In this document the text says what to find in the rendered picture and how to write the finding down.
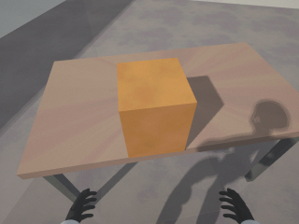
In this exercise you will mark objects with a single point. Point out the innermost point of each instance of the right robot hand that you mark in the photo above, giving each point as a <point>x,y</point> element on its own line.
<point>239,207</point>

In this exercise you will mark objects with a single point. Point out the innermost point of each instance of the table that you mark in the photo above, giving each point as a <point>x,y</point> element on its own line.
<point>241,100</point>

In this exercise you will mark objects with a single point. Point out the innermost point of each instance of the carton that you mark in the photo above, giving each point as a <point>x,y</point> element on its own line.
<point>156,106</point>

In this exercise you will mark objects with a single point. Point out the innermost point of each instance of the left robot hand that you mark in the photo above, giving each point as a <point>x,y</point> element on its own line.
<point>76,210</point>

